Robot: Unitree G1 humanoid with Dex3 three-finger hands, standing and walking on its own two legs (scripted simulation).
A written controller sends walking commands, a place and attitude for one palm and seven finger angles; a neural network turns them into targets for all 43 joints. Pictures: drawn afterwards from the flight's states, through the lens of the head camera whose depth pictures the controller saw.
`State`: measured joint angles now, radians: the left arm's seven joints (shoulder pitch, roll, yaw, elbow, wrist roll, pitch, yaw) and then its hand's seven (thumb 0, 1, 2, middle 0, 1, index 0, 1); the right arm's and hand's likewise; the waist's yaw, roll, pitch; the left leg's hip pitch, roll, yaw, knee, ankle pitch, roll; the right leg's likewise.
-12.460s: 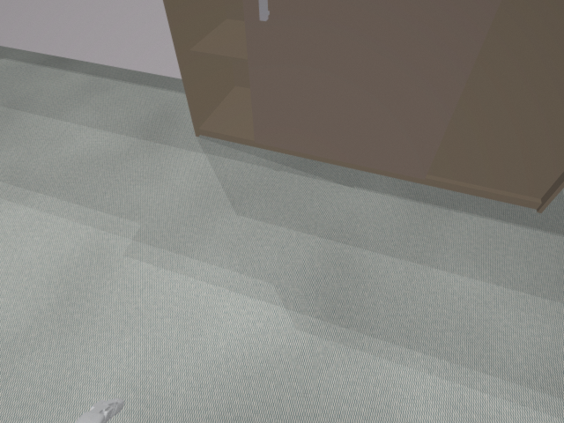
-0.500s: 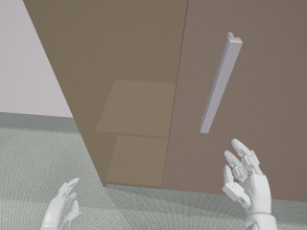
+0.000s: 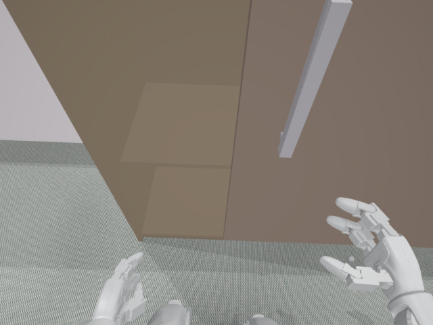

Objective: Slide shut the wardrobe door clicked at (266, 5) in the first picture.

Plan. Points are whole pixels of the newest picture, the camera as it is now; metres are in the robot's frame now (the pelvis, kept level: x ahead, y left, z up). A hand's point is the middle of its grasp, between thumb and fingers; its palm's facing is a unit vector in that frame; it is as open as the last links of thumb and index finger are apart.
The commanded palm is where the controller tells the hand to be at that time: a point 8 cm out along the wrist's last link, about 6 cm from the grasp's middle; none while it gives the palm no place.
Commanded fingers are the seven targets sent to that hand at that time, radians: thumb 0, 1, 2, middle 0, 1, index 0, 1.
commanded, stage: raise the hand with hooked fingers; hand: right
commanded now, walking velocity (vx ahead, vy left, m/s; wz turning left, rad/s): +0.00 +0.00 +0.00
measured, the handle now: (302, 89) +0.50 -0.12 +0.18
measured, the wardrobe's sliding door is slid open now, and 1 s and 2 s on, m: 0.36 0.36 0.36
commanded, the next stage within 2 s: move the hooked fingers beside the handle in 1.30 s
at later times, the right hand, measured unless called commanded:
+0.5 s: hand (421, 231) +0.26 -0.27 +0.12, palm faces +0.05 +1.00 -0.08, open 13.6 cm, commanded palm +0.23 -0.32 +0.12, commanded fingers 0.00 0.50 -0.30 0.30 1.20 0.30 1.20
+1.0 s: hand (429, 198) +0.30 -0.29 +0.14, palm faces +0.01 +1.00 -0.05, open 14.0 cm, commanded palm +0.27 -0.34 +0.15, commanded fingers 0.00 0.50 -0.30 0.30 1.20 0.30 1.20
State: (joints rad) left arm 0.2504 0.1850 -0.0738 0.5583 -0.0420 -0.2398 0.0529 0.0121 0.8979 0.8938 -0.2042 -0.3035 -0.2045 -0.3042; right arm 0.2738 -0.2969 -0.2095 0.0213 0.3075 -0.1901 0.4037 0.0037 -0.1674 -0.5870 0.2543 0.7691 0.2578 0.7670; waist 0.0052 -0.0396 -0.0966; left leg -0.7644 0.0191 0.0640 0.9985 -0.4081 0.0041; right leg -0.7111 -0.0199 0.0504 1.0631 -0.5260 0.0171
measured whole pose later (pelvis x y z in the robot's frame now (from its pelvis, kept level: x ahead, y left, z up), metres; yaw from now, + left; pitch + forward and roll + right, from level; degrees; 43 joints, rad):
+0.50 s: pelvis +0.01 -0.02 +0.03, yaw -1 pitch +6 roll +3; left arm 0.26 0.26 -0.05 0.57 -0.04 -0.33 0.07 0.01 0.90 0.89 -0.20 -0.30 -0.20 -0.30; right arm 0.17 -0.37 -0.36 0.12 0.35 -0.23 0.39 -0.01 0.40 -0.34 0.30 1.14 0.30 1.13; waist -0.01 -0.03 -0.08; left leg -0.55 0.02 0.07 0.80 -0.35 -0.02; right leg -0.52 -0.01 0.05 0.89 -0.47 0.00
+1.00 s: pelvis +0.03 -0.02 +0.05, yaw +0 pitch +5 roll +2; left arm 0.29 0.29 -0.06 0.61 -0.04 -0.29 0.08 0.01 0.90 0.89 -0.20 -0.30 -0.20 -0.30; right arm 0.01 -0.43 -0.44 0.31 0.36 -0.13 0.52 -0.01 0.50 -0.30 0.30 1.20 0.30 1.19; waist -0.01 -0.04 -0.06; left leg -0.45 0.02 0.05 0.67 -0.31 -0.02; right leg -0.41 -0.01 0.03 0.75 -0.43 -0.01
